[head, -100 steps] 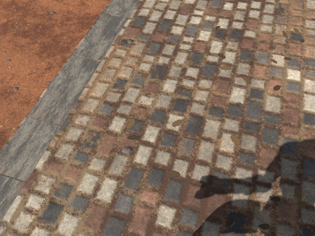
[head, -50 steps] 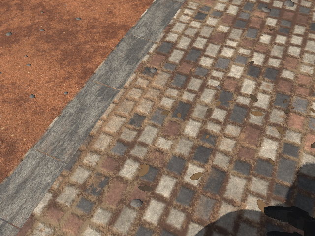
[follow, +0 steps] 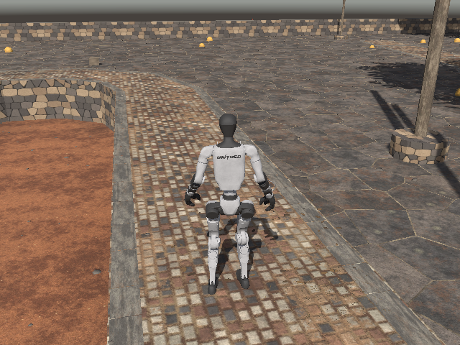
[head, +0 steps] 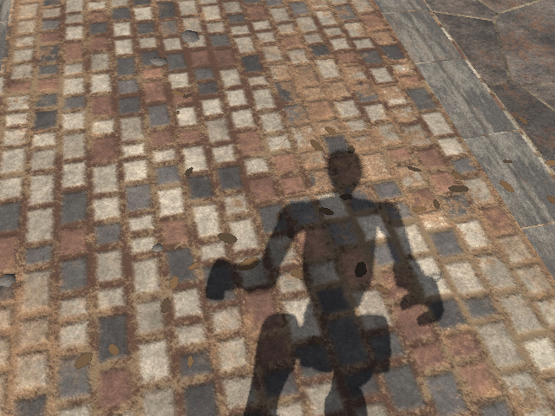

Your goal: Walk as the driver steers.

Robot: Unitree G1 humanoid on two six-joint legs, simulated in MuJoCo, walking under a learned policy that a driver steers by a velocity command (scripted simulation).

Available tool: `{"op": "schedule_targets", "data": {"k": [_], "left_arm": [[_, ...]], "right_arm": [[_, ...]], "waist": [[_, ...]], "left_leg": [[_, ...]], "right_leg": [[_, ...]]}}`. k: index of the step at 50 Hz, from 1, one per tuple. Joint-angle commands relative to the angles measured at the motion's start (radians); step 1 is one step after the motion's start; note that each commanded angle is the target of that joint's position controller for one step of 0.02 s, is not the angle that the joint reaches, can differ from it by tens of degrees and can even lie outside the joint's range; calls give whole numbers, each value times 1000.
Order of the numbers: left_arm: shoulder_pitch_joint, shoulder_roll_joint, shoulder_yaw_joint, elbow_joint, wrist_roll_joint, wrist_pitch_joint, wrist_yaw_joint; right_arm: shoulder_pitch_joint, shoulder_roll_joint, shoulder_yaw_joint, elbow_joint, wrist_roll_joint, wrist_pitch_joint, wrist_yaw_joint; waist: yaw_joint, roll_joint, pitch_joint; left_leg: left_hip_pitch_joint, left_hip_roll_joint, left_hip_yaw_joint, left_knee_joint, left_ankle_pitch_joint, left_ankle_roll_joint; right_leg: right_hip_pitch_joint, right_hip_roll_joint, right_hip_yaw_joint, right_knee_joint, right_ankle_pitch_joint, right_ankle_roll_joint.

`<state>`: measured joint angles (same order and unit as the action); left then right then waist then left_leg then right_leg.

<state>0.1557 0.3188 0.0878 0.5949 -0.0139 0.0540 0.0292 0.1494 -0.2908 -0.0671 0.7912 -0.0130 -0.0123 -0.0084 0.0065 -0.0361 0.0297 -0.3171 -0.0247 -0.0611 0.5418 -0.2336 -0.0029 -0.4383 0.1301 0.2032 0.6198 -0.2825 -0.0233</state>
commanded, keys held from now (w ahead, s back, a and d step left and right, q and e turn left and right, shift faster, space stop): e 0.04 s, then no key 0.96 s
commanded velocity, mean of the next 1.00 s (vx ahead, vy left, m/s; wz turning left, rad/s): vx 0.00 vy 0.00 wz -0.16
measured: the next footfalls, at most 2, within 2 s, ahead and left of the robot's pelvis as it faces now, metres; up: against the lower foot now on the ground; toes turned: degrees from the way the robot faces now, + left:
right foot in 0.34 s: +0.02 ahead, -0.14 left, +0.00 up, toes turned -5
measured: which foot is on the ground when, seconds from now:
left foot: down 0.00-1.00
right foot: up 0.00-0.32, down 0.34-1.00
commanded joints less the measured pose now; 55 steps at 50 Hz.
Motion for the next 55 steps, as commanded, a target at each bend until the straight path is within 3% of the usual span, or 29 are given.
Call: {"op": "schedule_targets", "data": {"k": [1,2,3,4,7,11,14,16,17,18,19,20,21,23,34,55], "left_arm": [[39,175,53,-86,11,-26,-1],[65,193,65,-55,3,-22,-5],[86,161,60,-27,4,-12,0],[90,132,51,-22,9,-4,2],[30,75,27,-45,-4,-4,0],[-26,30,-3,-67,7,-8,-7],[-6,50,0,-52,1,-9,-12],[56,44,0,-15,6,-11,-15],[56,72,2,-19,11,-11,-12],[78,130,10,-28,19,-9,-2],[5,124,1,-23,38,-12,-6],[-40,57,-13,-40,36,-23,-17],[-34,33,-21,-24,42,-31,-22],[-18,62,-15,-10,40,-43,-26],[-5,37,-27,50,31,-50,-20],[48,33,-29,255,19,-51,0]], "right_arm": [[-20,-197,-48,-90,-40,-12,-7],[-73,-146,-36,-106,-25,-11,-15],[-89,-124,-30,-112,-8,-10,-19],[-80,-114,-25,-109,8,-8,-22],[-14,-116,-21,-96,4,4,-27],[3,-150,-29,-88,9,14,-22],[19,-171,-32,-73,24,19,-10],[19,-151,-22,-58,41,18,-7],[64,-129,-12,-40,36,7,-3],[77,-80,7,-49,-4,-7,5],[88,-34,21,-55,-11,-16,7],[32,-84,15,-50,-18,-14,2],[5,-98,11,-49,-15,-14,4],[2,-115,7,-32,-9,-5,-3],[41,-103,10,61,1,0,-15],[72,-87,14,202,9,6,-36]], "waist": [[19,268,-67],[39,197,-63],[40,161,-58],[27,159,-51],[-14,175,-54],[-45,229,-91],[-48,244,-92],[-9,210,-80],[-16,167,-96],[-37,3,-163],[-85,-177,-151],[-45,-113,-126],[-38,-100,-114],[-21,-82,-65],[-30,9,-33],[-28,29,-12]], "left_leg": [[106,431,-440,-277,227,273],[103,368,-320,-247,246,228],[119,301,-234,-225,244,187],[145,285,-199,-216,276,186],[206,252,-114,-211,363,210],[243,265,-81,-187,395,217],[215,275,-91,-163,425,221],[167,250,-73,-122,403,177],[101,232,-60,-108,327,116],[13,164,12,7,136,38],[17,102,67,-43,-96,-21],[70,101,61,-55,-54,-52],[80,96,65,-74,20,-56],[91,95,69,-79,85,-59],[152,103,69,-126,115,-57],[152,92,89,-142,110,-46]], "right_leg": [[-178,-37,-22,431,-305,35],[-170,-45,-34,506,-237,49],[-169,-48,-46,552,-189,69],[-194,-49,-47,601,-154,86],[-187,-56,-94,523,-125,114],[-33,-113,-148,220,-159,118],[100,-110,-205,10,-108,100],[247,-99,-224,-274,114,55],[365,-143,-158,-317,233,24],[497,-295,10,-271,520,-19],[375,-372,60,-228,519,-127],[321,-328,37,-241,381,-142],[313,-280,4,-241,272,-101],[273,-240,-18,-244,221,-59],[238,-201,-53,-240,208,-41],[249,-156,-120,-223,232,-13]]}}
Keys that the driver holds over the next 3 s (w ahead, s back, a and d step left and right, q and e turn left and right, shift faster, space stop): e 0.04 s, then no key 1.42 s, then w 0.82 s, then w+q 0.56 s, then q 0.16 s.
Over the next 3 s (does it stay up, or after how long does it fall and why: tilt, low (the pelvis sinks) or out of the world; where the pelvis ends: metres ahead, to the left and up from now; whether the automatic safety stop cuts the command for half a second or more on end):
stays up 0.73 0.00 0.02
